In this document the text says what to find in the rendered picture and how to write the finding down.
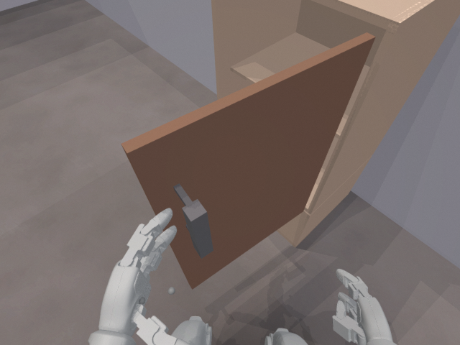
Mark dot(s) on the robot right hand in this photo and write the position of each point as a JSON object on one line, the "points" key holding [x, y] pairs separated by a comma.
{"points": [[366, 320]]}

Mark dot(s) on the left robot thigh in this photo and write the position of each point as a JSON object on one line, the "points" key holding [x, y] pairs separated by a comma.
{"points": [[194, 332]]}

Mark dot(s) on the handle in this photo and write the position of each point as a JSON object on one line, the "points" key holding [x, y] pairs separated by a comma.
{"points": [[196, 218]]}

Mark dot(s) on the robot left hand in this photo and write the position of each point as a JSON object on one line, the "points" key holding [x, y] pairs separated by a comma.
{"points": [[129, 281]]}

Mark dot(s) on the cupboard door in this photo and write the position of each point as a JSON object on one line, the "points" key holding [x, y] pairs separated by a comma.
{"points": [[251, 158]]}

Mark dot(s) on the left robot forearm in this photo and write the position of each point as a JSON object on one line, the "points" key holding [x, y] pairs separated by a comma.
{"points": [[110, 338]]}

